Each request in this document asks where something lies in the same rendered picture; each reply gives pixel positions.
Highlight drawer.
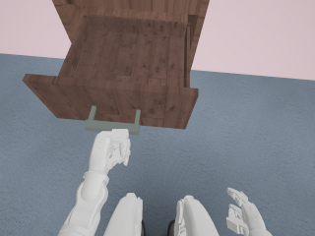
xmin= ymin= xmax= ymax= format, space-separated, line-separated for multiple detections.
xmin=23 ymin=14 xmax=199 ymax=130

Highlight left robot forearm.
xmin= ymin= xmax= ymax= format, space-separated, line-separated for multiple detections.
xmin=57 ymin=171 xmax=109 ymax=236

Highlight robot right hand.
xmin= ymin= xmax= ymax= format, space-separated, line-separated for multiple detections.
xmin=226 ymin=187 xmax=267 ymax=236

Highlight robot right thigh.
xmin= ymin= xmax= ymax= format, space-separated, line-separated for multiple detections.
xmin=176 ymin=198 xmax=220 ymax=236

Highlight robot left thigh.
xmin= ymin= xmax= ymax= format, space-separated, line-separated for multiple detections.
xmin=103 ymin=196 xmax=143 ymax=236

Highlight cabinet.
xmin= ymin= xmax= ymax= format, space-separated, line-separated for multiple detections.
xmin=52 ymin=0 xmax=210 ymax=72

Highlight robot thigh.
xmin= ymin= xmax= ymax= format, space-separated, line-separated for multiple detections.
xmin=176 ymin=198 xmax=220 ymax=236
xmin=103 ymin=196 xmax=143 ymax=236

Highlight handle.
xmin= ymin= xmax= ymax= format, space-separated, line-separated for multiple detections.
xmin=84 ymin=105 xmax=141 ymax=136

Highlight robot left hand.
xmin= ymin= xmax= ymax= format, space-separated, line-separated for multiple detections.
xmin=89 ymin=129 xmax=131 ymax=175

